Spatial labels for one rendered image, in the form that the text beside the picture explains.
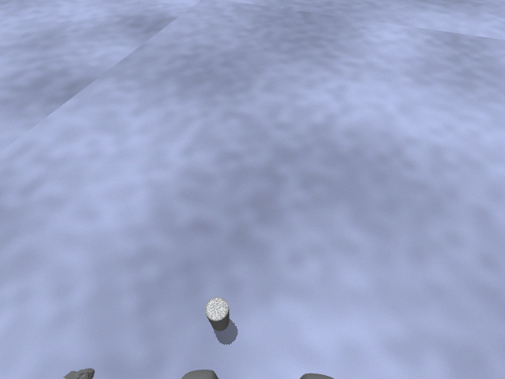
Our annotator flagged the cup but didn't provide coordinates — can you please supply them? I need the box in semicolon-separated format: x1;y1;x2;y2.
205;297;230;331

